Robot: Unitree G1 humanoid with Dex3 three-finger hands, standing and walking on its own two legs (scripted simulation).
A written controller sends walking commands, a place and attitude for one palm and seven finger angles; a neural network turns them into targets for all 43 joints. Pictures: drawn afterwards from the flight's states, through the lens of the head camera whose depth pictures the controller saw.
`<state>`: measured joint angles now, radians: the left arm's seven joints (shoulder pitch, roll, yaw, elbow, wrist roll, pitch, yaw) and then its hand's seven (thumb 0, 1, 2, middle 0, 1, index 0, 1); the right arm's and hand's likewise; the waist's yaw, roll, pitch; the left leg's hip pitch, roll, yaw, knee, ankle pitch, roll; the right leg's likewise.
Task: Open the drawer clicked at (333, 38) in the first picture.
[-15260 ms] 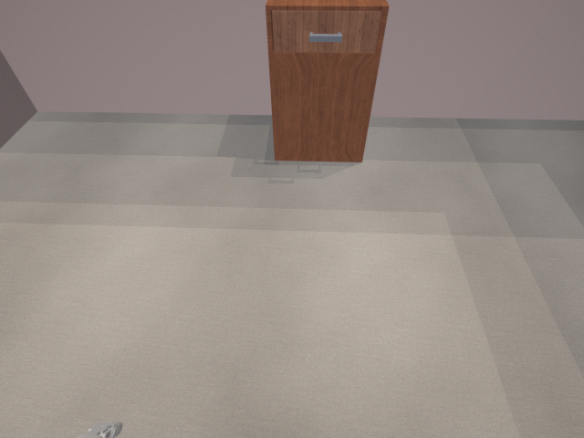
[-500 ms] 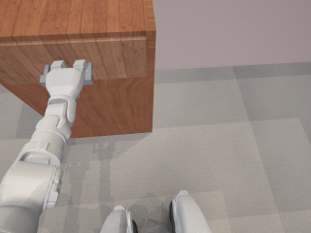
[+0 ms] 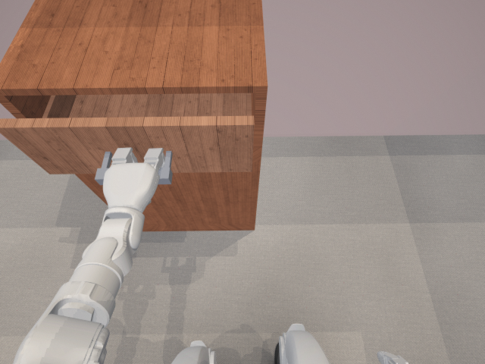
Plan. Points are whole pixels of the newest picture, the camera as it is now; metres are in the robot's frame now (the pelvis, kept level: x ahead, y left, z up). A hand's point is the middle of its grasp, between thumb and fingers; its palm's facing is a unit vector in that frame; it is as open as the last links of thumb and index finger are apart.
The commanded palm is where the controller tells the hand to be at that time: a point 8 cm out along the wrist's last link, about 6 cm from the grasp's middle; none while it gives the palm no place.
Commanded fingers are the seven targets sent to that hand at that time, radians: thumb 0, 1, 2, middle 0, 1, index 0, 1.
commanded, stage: pull the drawer open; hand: left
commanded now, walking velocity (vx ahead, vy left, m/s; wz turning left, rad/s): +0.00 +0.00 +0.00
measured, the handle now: (136, 166) +0.46 +0.20 -0.03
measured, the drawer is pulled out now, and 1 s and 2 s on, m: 0.07 0.20 0.30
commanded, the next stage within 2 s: none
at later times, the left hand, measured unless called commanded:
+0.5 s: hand (138, 225) +0.35 +0.19 -0.05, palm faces -0.05 -0.04 -1.00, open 5.5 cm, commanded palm +0.31 +0.19 +0.00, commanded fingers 0.00 0.90 0.90 -0.40 -1.35 -0.40 -1.35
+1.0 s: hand (132, 264) +0.28 +0.19 -0.05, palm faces -0.03 -0.05 -1.00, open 5.6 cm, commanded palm +0.25 +0.20 +0.00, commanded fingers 0.00 0.90 0.90 -0.40 -1.35 -0.40 -1.35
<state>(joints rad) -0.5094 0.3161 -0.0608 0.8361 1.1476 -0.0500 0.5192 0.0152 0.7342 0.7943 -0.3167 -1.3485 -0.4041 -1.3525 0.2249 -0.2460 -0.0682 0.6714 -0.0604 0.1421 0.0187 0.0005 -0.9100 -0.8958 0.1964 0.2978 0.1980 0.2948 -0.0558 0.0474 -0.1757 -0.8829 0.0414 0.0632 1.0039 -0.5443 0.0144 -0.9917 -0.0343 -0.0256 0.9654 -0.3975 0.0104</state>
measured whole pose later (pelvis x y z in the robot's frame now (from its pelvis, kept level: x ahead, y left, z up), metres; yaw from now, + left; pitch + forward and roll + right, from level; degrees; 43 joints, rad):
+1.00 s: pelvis -0.01 -0.01 +0.00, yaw +0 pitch +18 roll +1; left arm -0.03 0.27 -0.11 0.46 1.16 0.00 0.56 0.01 0.72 0.81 -0.31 -1.35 -0.41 -1.35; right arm 0.16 -0.23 -0.05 0.62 -0.05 0.09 -0.01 0.01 -0.91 -0.90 0.20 0.30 0.20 0.29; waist -0.01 0.04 -0.16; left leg -0.77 0.04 0.06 0.99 -0.54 0.00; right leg -0.89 -0.03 -0.02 0.98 -0.40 -0.01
